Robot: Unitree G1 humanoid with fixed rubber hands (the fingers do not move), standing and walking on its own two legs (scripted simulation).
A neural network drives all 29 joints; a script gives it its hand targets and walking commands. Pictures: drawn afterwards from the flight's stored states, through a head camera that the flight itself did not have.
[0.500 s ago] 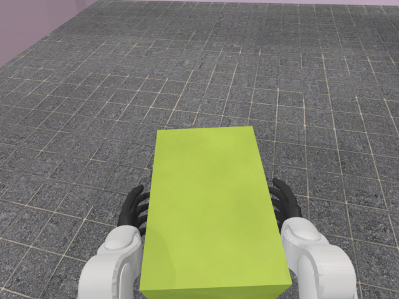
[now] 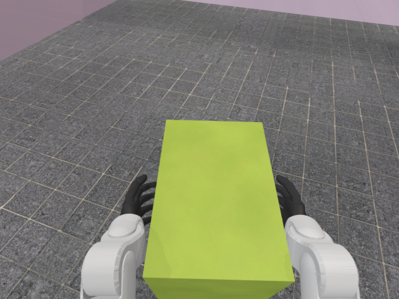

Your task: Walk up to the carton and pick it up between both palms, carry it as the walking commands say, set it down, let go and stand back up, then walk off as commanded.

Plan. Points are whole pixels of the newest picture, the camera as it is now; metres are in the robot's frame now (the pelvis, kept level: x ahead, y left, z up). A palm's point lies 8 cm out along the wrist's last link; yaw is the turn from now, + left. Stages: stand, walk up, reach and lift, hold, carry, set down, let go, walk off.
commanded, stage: carry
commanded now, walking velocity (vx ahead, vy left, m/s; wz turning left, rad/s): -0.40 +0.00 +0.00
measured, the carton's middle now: (210, 221) +0.28 +0.01 +0.02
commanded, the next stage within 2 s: none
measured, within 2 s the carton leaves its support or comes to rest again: neither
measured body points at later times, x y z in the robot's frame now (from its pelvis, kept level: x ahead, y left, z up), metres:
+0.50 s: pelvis -0.25 +0.00 +0.01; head -0.26 +0.02 +0.46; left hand -0.01 +0.15 +0.07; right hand +0.00 -0.12 +0.08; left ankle -0.28 +0.10 -0.73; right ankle -0.14 -0.12 -0.69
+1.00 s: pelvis -0.38 -0.01 +0.00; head -0.41 -0.01 +0.45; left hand -0.12 +0.11 +0.08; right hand -0.14 -0.16 +0.08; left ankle -0.29 +0.10 -0.73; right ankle -0.35 -0.14 -0.73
